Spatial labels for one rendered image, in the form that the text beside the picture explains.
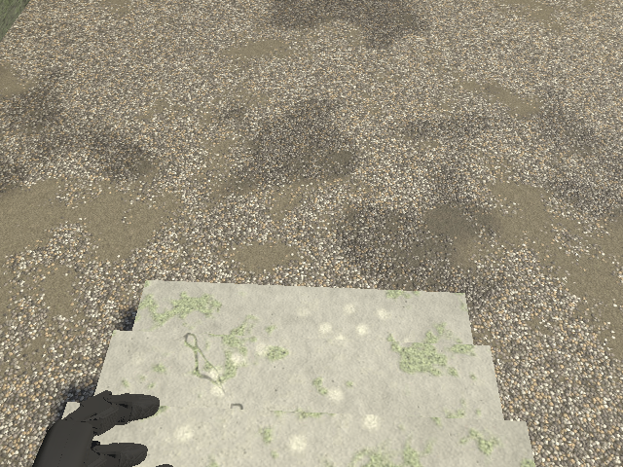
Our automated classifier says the left robot hand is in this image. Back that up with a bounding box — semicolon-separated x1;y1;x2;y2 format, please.
32;390;173;467

